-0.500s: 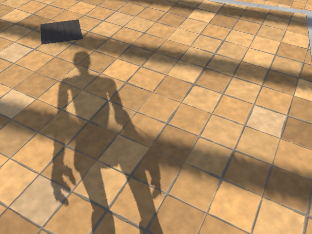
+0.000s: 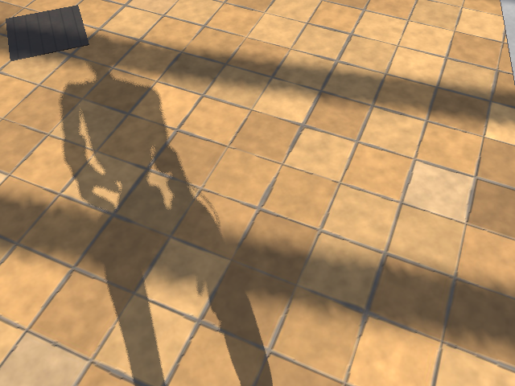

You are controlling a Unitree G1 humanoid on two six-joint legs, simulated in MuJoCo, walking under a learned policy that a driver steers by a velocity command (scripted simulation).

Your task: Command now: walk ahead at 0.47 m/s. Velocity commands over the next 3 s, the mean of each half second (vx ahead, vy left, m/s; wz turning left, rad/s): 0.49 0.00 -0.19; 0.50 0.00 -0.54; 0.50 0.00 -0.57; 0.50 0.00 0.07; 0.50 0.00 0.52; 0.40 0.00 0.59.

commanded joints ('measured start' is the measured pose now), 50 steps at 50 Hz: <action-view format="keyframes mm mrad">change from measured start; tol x16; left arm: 1 374 138 54 72 2 -21 26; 30 589 30 31 12 -53 -38 32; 50 -17 85 27 -197 24 35 -56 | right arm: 1 -24 -183 -34 -34 5 -4 -3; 3 118 -24 -11 -66 36 4 17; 24 -651 -122 -36 -366 5 39 41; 29 -129 -295 -94 -281 -33 -6 1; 33 -329 -155 -66 -312 -19 17 15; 50 -108 -216 -79 -212 -1 -2 -1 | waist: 1 221 86 -135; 3 170 -211 -340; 7 67 4 -11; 25 121 -85 18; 28 -28 -33 -147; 30 -1 309 -405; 34 60 59 -69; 50 25 80 38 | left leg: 1 -196 204 -17 447 1067 73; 2 -385 150 13 746 700 65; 3 -715 -42 6 1133 -110 30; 6 -802 95 -78 1094 136 59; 24 -796 74 0 375 353 -56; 28 -261 55 -16 214 306 17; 30 164 526 -696 86 117 174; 35 -291 324 -218 -21 280 81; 50 -137 326 182 -26 666 67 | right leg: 1 496 45 1 -88 18 -64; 3 908 -448 788 -254 -248 -265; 4 795 -394 841 -364 -421 -249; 9 349 -230 356 -436 15 -128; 27 541 -154 339 -134 579 -64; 29 289 -32 246 345 198 -26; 30 -15 103 164 606 -428 2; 31 -87 17 204 692 -360 -11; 45 -117 -95 93 265 114 49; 50 -59 -64 8 74 34 -2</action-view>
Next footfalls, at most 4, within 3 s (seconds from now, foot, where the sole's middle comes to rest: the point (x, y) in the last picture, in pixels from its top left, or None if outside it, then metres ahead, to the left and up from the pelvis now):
0.04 right None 0.19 -0.07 -0.76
0.56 left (225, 359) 0.51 0.08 -0.76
1.10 right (327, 289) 0.69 -0.21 -0.76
1.66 left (341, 191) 1.03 -0.30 -0.76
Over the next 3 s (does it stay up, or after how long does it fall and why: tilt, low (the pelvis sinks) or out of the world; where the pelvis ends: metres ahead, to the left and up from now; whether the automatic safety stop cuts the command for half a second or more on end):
stays up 1.38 -0.53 0.02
